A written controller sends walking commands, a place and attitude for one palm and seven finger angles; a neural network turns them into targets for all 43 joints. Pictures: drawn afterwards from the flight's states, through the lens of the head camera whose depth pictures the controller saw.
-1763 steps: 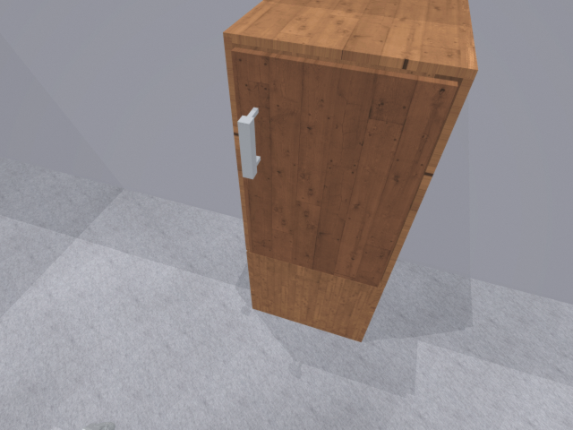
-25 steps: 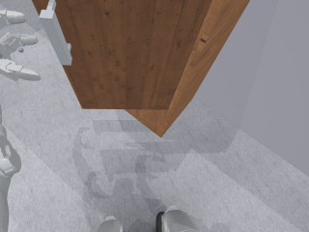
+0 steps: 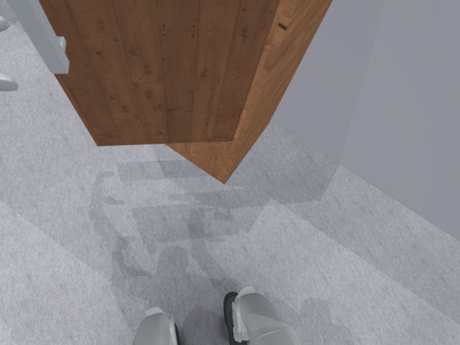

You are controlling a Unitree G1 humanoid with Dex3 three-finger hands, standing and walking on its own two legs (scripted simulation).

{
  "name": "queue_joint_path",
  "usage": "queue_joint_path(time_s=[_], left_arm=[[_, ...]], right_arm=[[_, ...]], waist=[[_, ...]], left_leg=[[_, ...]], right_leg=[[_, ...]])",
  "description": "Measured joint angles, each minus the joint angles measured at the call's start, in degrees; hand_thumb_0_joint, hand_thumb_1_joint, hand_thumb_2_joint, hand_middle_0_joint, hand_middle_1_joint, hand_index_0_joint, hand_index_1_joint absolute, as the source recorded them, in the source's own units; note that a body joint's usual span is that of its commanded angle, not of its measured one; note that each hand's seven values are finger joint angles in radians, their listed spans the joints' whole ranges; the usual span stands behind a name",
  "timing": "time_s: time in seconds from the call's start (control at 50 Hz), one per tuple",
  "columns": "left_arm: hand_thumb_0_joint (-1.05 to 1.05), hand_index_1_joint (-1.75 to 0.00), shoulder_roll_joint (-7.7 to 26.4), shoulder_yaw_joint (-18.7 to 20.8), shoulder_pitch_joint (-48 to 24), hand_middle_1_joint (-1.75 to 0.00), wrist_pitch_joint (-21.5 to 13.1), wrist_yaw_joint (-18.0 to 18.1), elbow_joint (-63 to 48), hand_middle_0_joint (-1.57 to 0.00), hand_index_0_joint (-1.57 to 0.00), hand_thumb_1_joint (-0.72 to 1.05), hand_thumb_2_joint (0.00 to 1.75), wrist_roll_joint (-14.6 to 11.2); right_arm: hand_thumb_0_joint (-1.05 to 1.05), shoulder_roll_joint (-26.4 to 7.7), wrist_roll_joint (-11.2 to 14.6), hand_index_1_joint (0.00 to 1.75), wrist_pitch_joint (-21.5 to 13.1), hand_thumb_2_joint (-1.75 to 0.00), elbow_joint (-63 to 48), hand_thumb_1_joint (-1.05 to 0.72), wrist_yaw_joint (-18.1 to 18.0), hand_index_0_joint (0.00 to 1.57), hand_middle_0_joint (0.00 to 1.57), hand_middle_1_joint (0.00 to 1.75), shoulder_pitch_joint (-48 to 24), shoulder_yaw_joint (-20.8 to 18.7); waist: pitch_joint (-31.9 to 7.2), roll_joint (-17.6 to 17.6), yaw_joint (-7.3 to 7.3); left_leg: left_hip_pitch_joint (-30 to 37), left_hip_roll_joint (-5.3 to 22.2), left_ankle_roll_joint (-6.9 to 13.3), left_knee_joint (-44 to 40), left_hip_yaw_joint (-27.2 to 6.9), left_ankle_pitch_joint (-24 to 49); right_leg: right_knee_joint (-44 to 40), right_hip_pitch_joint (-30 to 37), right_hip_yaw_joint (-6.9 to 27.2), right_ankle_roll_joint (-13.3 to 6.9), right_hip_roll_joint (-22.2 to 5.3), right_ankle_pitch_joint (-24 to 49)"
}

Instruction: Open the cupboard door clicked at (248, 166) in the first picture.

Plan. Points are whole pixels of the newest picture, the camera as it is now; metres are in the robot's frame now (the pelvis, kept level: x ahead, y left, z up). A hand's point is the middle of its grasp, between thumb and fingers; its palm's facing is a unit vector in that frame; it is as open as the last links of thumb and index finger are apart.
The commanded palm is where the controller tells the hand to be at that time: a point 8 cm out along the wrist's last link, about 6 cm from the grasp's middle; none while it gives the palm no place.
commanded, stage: slide the fingers in behind the handle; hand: left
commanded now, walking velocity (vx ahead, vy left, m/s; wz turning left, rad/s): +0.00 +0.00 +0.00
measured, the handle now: (42, 20) +0.59 +0.20 +0.12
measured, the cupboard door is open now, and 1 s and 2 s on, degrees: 41 41 40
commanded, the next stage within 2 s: close the thumb around the handle in 1.60 s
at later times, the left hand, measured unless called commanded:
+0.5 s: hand (6, 44) +0.54 +0.23 +0.12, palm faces -0.04 -1.00 +0.00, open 14.0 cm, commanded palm +0.53 +0.27 +0.11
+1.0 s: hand (33, 44) +0.54 +0.20 +0.12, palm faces -0.03 -1.00 +0.00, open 14.0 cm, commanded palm +0.53 +0.24 +0.11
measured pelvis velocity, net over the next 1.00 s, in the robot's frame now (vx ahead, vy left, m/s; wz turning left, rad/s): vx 0.01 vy -0.01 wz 0.02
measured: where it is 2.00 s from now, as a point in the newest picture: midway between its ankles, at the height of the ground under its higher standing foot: outside the picture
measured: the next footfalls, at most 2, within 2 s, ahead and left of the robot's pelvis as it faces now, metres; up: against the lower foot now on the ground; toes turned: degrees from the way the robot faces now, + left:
none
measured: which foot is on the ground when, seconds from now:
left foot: down 0.00-1.00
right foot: down 0.00-1.00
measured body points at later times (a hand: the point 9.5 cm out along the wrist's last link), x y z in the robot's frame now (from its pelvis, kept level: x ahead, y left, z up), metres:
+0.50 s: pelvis +0.02 +0.01 +0.01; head +0.15 +0.04 +0.43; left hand +0.54 +0.29 +0.12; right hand +0.00 -0.26 -0.09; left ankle -0.01 +0.10 -0.68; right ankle +0.04 -0.14 -0.68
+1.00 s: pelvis +0.01 -0.01 +0.01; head +0.15 +0.01 +0.43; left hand +0.54 +0.26 +0.12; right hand -0.02 -0.28 -0.09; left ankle -0.01 +0.10 -0.68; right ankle +0.04 -0.14 -0.68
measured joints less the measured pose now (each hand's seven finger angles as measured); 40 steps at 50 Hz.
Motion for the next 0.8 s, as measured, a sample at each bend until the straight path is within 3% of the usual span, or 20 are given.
queue_joint_path(time_s=[0.14, 0.38, 0.58, 0.8], left_arm=[[-0.01, -1.20, -1.84, -0.49, 1.85, -1.20, 0.34, 0.52, -1.61, -0.30, -0.30, -0.50, 0.30, -0.69], [-0.01, -1.20, -9.23, -2.70, 5.38, -1.20, -0.52, 4.05, -5.43, -0.30, -0.30, -0.50, 0.30, -1.64], [-0.01, -1.20, -13.18, -4.37, 7.03, -1.20, -1.92, 6.41, -6.95, -0.30, -0.30, -0.50, 0.30, -2.22], [-0.01, -1.20, -13.46, -4.60, 5.23, -1.20, -2.81, 8.11, -4.65, -0.30, -0.30, -0.50, 0.30, -1.48]], right_arm=[[0.00, 0.45, -0.20, 0.30, 0.38, -0.90, 0.25, -0.90, 0.62, 0.21, 0.20, 0.30, 0.98, -0.18], [0.00, 0.95, -0.63, 0.30, 0.42, -0.90, -0.46, -0.90, 1.81, 0.21, 0.20, 0.30, -1.16, -1.32], [0.00, 1.25, -0.42, 0.30, 0.28, -0.90, -0.80, -0.90, 2.18, 0.21, 0.20, 0.30, -3.13, -1.77], [0.00, 0.94, -0.37, 0.30, -0.54, -0.90, -0.25, -0.90, 1.87, 0.21, 0.20, 0.30, -3.49, -1.74]], waist=[[-0.46, 0.03, 0.40], [-1.81, 0.30, 1.98], [-1.97, 0.54, 3.21], [-1.34, 0.48, 2.71]], left_leg=[[1.02, -0.20, 0.28, -0.78, 0.31, -0.07], [3.77, -0.69, 0.37, -1.78, 0.21, -0.61], [5.39, -0.84, 0.02, -2.26, 0.12, -0.69], [4.96, -0.76, -0.56, -2.13, -0.16, -0.23]], right_leg=[[-0.91, 1.04, 0.31, 0.35, -0.14, 0.06], [-1.58, 3.78, 0.21, 0.60, -0.56, -0.78], [-1.13, 5.01, 0.16, 0.31, -0.70, -1.44], [-0.10, 4.22, -0.07, -0.37, -0.64, -1.57]])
